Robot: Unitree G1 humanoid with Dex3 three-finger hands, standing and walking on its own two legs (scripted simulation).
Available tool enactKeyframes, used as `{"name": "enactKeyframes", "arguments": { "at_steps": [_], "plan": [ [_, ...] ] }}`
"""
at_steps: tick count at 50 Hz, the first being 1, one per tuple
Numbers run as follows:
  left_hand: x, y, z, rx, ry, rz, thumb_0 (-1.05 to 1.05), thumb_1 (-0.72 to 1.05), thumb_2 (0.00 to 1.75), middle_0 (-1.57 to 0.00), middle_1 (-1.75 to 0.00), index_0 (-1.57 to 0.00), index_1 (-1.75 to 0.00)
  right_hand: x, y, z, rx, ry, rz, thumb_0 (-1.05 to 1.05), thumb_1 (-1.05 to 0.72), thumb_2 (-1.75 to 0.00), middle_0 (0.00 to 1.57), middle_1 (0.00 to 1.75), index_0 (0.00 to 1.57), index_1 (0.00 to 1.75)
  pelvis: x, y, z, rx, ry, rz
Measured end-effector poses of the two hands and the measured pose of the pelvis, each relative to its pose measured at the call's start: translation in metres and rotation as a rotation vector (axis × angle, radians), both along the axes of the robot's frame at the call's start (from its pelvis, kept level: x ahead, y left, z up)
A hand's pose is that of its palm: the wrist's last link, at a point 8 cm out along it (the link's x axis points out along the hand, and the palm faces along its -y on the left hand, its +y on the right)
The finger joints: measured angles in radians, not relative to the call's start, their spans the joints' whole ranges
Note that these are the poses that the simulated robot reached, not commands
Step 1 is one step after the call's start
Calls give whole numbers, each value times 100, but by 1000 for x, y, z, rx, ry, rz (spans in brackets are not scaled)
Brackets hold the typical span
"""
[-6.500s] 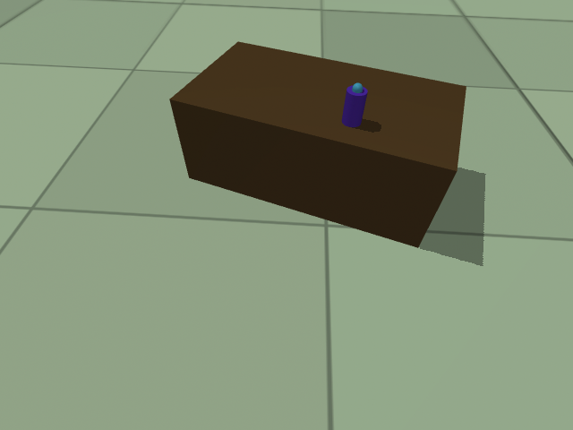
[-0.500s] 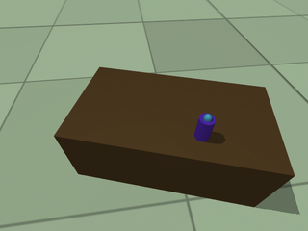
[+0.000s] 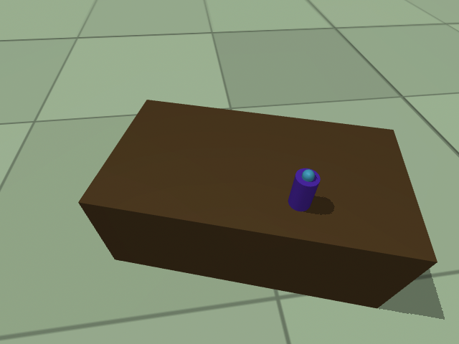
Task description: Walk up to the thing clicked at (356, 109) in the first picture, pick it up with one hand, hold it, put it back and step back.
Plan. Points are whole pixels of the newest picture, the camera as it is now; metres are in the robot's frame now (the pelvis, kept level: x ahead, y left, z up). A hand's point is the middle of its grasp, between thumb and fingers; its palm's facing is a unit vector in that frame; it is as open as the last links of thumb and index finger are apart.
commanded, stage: stand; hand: right
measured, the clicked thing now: (304, 187) +0.65 -0.24 -0.25
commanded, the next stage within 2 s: walk up in 0.70 s
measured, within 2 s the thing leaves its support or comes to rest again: neither
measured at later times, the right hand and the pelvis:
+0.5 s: hand out of the picture +0.07 -0.25 -0.16, palm faces -0.02 +0.94 -0.34, open 7.4 cm; pelvis +0.00 +0.00 +0.00, yaw +0 degrees
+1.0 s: hand out of the picture +0.12 -0.24 -0.15, palm faces +0.02 +0.91 -0.41, open 7.4 cm; pelvis +0.05 +0.05 -0.02, yaw -3 degrees
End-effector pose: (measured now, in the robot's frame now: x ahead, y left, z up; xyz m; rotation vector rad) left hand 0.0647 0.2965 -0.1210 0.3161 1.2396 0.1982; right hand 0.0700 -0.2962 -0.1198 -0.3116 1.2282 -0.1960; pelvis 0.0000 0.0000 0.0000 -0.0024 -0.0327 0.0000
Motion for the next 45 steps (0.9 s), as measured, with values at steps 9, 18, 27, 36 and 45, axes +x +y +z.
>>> {"name": "enactKeyframes", "arguments": {
  "at_steps": [9, 18, 27, 36, 45],
  "plan": [
    [3, 1, 0, -1, -4, -4, 1, 91, 90, -21, -30, -21, -30, -1, 1, 0, -1, 2, 0, 0, -91, -90, 21, 30, 20, 30, 0, 1, 0, 0, 1, -1],
    [1, 2, -1, -2, 8, -3, 1, 91, 90, -21, -30, -21, -30, -3, 3, -1, 1, 14, -2, 0, -91, -90, 21, 30, 20, 30, 1, 2, 0, 1, 6, -1],
    [1, 3, -1, -1, 14, 1, 1, 91, 90, -21, -30, -21, -30, 0, 4, -1, 2, 15, 0, 0, -91, -90, 21, 30, 20, 30, 4, 3, 0, 2, 6, -1],
    [4, 4, -1, -2, 5, 1, 1, 91, 90, -21, -30, -21, -30, 5, 4, -1, 5, 1, 3, 0, -91, -90, 21, 30, 20, 30, 6, 4, -1, 0, 4, -3],
    [-8, 49, -1, 42, 0, 15, 1, 91, 90, -21, -30, -21, -30, 29, 1, 6, -32, -27, 19, 0, -91, -90, 21, 30, 20, 30, 29, 29, -11, -28, 1, -26]
  ]
}}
